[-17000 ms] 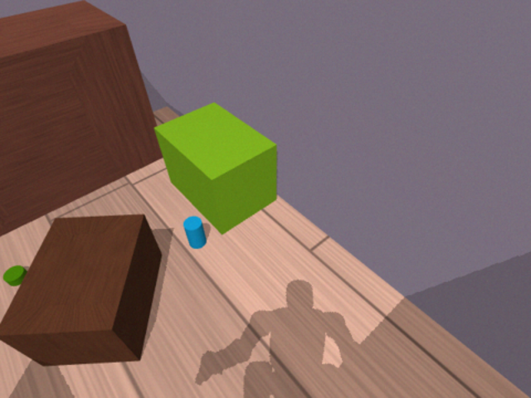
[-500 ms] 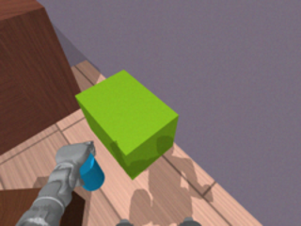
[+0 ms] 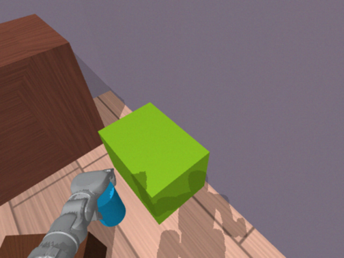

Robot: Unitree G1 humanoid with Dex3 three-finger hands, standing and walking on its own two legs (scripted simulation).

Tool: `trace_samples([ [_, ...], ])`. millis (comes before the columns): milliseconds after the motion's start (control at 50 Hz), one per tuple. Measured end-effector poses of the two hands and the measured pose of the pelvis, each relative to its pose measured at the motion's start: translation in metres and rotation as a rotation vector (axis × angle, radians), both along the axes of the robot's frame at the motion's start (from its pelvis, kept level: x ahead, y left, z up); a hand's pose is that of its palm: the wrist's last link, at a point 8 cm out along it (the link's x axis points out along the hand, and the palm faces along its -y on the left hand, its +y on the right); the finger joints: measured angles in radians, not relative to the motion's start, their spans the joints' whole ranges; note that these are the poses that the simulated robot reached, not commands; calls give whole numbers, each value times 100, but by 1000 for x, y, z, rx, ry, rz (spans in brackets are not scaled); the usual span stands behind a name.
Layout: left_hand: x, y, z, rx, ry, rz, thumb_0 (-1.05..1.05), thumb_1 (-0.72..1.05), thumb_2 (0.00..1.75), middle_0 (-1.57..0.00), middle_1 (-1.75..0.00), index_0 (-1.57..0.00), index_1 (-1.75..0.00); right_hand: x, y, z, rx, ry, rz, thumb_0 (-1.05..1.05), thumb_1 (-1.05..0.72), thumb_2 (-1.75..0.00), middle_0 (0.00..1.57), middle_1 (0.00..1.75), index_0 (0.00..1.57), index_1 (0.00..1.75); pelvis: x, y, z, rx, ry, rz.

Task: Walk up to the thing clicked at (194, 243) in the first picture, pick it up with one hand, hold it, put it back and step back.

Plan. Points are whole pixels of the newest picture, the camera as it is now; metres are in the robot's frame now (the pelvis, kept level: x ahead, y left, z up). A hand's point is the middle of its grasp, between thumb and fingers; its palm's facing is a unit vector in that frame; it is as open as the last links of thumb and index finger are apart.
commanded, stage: hold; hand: left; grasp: from above
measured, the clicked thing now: (106, 203) +0.33 +0.22 -0.12
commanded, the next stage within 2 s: crouch in 1.74 s
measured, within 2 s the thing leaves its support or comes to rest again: neither
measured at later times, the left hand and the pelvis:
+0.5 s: hand (95, 195) +0.31 +0.21 -0.03, palm faces -0.42 -0.07 -0.90, open 10.9 cm; pelvis +0.00 -0.01 +0.01, yaw +0 degrees
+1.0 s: hand (93, 196) +0.30 +0.21 -0.01, palm faces -0.43 -0.06 -0.90, open 10.9 cm; pelvis +0.00 -0.01 +0.02, yaw -1 degrees
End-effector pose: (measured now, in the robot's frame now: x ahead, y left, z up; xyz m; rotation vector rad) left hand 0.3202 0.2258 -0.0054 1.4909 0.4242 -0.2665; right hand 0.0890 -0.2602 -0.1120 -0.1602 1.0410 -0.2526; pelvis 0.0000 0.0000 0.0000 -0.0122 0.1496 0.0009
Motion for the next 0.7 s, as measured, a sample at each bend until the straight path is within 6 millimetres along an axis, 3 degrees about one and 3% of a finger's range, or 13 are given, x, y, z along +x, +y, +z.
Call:
trace_samples([
  [700, -12, -13, 46, -14, 3, -42, 2, -18, 80, -59, -97, -49, -94, 35, -2, 23, 31, -103, 26, 1, -92, -91, 20, 30, 20, 30, 1, -8, 17, 16, -83, -13],
])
